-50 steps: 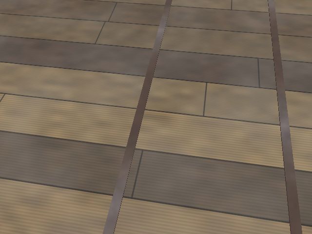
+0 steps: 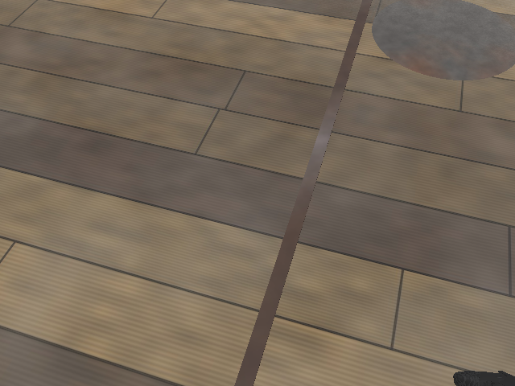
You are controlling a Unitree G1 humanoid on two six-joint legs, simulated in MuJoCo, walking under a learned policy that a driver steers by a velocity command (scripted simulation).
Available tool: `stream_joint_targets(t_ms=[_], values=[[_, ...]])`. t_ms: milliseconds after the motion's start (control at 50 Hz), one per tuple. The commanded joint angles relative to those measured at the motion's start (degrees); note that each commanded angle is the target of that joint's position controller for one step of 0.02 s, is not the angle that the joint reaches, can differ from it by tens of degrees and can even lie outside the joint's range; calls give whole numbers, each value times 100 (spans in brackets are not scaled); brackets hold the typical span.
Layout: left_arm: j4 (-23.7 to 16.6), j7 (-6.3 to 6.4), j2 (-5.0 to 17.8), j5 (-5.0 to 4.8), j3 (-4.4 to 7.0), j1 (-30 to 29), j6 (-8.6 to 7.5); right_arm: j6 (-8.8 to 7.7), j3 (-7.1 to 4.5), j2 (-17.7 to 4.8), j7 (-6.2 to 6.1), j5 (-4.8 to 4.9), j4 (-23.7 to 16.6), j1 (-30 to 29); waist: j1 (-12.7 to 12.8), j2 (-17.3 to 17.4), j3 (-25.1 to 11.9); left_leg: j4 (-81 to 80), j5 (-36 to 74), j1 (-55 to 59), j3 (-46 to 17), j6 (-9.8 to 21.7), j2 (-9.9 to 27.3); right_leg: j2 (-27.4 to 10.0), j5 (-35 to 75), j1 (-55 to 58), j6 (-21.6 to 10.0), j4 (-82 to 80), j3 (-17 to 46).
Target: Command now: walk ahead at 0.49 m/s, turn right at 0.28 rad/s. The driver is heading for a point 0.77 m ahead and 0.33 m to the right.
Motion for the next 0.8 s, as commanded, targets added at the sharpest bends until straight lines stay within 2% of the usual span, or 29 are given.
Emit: stream_joint_targets(t_ms=[20,60,80,100,120,140,160,180,200,220,240,260,300,360,420,480,520,540,560,580,600,620,640,660,680,700,720,740,800], values=[[-268,67,1092,-67,265,76,34,-159,-120,-449,89,45,-504,-520,-104,-535,155,-605,160,639,73,24,-281,-1543,993,-409,-893,-212,1065],[-251,97,1134,-45,294,73,102,-198,-196,-624,106,50,-469,-318,-292,-677,48,-788,-280,997,59,144,-352,-1678,1077,-174,-766,156,1304],[-258,102,1114,-31,289,0,132,-216,-256,-718,94,49,-380,46,-541,-714,-114,-957,-453,1540,162,255,-427,-1595,1421,-212,-660,565,1274],[-271,94,920,20,218,34,136,-228,-389,-968,50,20,-201,756,-886,-611,-599,-994,-531,2632,192,440,-394,-1255,1789,-449,-480,1494,1065],[-455,82,489,160,62,22,126,-216,-501,-1368,-13,-101,-119,1714,-1266,-21,-1567,-747,-598,4226,-771,807,638,-823,729,-1360,-229,3245,763],[-603,64,-79,58,-95,858,11,-133,-583,-1821,-4,-170,-25,1953,-846,1648,-2286,-1271,-1435,5911,-3260,1674,1942,-60,-2032,-3401,133,5203,366],[-517,69,535,-143,34,645,-25,-115,-491,-1281,15,-119,-13,1998,-1074,1254,-2175,-1843,-2706,5709,-3908,1725,1864,-330,-1936,-4091,152,5953,854],[-644,80,926,-200,152,30,-14,-125,-378,-912,-4,-87,-38,1679,-1157,718,-1342,-1896,-2749,5082,-2930,1466,1617,-581,-1431,-4350,120,6125,800],[-726,109,900,-127,171,-304,19,-126,-303,-743,-10,-125,-58,1241,-1007,406,-863,-1933,-1577,4323,-2131,1345,1392,-774,-1002,-4155,167,5997,687],[-762,122,857,-36,205,-409,73,-129,-251,-575,-2,-149,-57,905,-821,384,-511,-1978,-300,3703,-1455,1296,1174,-874,-814,-3909,229,5726,703],[-759,115,771,-27,234,-306,156,-151,-239,-508,-9,-178,-46,687,-617,488,-373,-2016,699,3274,-882,1238,1028,-964,-744,-3543,290,5520,707],[-767,116,644,-41,229,-215,244,-175,-255,-493,-18,-175,-23,569,-500,475,-340,-2061,1286,3025,-512,1232,950,-958,-737,-3299,344,5351,620],[-902,114,413,-17,191,-318,384,-191,-318,-631,-63,-132,37,429,-398,390,-217,-2215,1944,2784,-1,1311,960,-925,-534,-3274,455,4832,459],[-1104,27,248,54,130,-589,445,-99,-411,-855,-172,-101,97,316,-423,345,-306,-2277,2021,2746,651,1305,872,-919,440,-2962,478,3654,256],[-1287,-117,313,70,161,-956,456,8,-445,-958,-234,-27,176,325,-538,356,-408,-2134,1835,2891,1054,1169,841,-803,1139,-2542,371,2794,79],[-1495,-212,535,90,269,-1172,523,92,-507,-1071,-216,121,226,306,-529,294,-392,-1674,1677,3189,1104,1054,1004,-730,778,-2422,160,2369,-8],[-1525,-222,665,109,368,-964,557,150,-547,-1123,-216,212,214,219,-354,260,-473,-921,2014,3242,1216,886,940,-487,600,-1997,-65,1919,-244],[-1422,-174,840,119,475,-517,548,171,-528,-1018,-210,218,233,276,-144,56,-690,-87,1993,3076,1376,692,686,-251,1014,-1289,-248,1483,-337],[-1394,-42,1359,117,647,-102,543,165,-475,-856,-181,54,250,653,-45,-801,-1011,1252,695,2280,1537,257,244,-692,3411,-173,-585,1256,470],[-1536,89,1785,137,651,-169,557,172,-286,-324,-135,-354,102,847,-462,-2179,-1247,3240,-4320,529,1389,-170,-572,-1974,6325,959,-1401,1706,2290],[-1851,56,1700,140,478,-324,496,200,-252,-415,-51,-350,324,1485,-599,-1517,-2302,4341,-5006,284,148,-293,-609,-2600,6761,1287,-2118,1885,3174],[-1824,-64,1604,239,565,-355,455,216,-309,-807,-71,26,58,912,-220,-1312,-2448,4443,-4117,-246,-131,-242,-825,-2630,3475,989,-2389,839,3717],[-1780,-68,1349,93,508,-677,409,257,-368,-951,-155,79,-11,334,-281,-717,-1588,4025,-3515,-523,-159,-124,-516,-2170,1695,451,-1864,561,3363],[-1797,-2,1100,8,419,-1016,434,344,-382,-968,-242,-15,3,154,-367,-615,-1072,3611,-3063,-438,-201,-111,-379,-1888,1075,-176,-1503,471,2942],[-1831,46,977,43,354,-1163,464,417,-384,-930,-294,-72,57,165,-505,-640,-884,3266,-2874,-1,-206,-105,-348,-1639,1013,-776,-1315,397,2593],[-1873,94,1038,91,381,-1289,496,435,-391,-911,-298,-123,32,231,-609,-701,-800,2944,-2660,312,-156,-125,-437,-1471,1112,-1112,-1227,377,2375],[-1889,145,1055,150,390,-1292,512,416,-371,-793,-287,-133,59,290,-644,-754,-863,2649,-2543,544,-86,-144,-514,-1328,1437,-1220,-1179,404,2190],[-1876,186,1063,164,405,-1237,520,388,-341,-679,-280,-124,87,329,-636,-756,-934,2337,-2484,666,-55,-181,-583,-1256,1749,-1215,-1172,462,2084],[-1865,270,1136,109,456,-1145,574,373,-267,-500,-257,-97,98,278,-565,-771,-1093,1588,-2269,914,-119,-280,-686,-1191,1501,-1186,-1153,526,2156]])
